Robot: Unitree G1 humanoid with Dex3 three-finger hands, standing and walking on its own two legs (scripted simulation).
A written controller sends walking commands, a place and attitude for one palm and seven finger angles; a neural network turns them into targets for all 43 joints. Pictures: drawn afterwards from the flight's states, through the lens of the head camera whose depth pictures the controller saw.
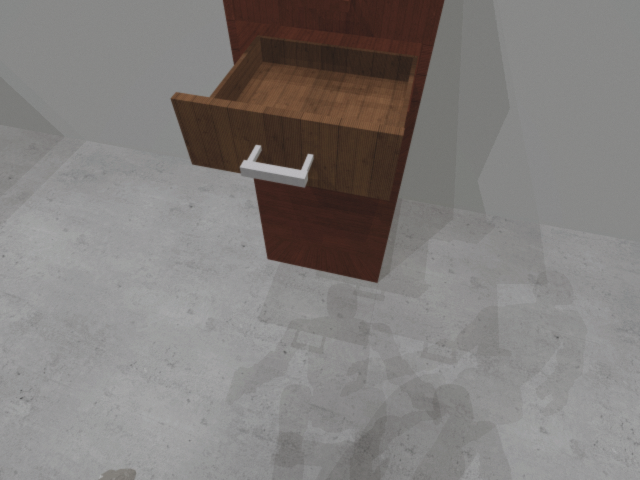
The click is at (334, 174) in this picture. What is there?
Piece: drawer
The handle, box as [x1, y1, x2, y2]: [240, 145, 313, 187]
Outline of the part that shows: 240,166 241,175 304,187 307,180 307,172 312,161 313,155 308,154 302,168 298,170 256,162 255,160 261,148 260,145 255,145 249,157 246,160 243,160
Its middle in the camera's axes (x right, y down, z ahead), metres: -0.07 -0.12 +0.65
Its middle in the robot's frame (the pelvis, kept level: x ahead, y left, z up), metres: +0.58 +0.10 +0.03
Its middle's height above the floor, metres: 0.82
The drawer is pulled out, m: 0.30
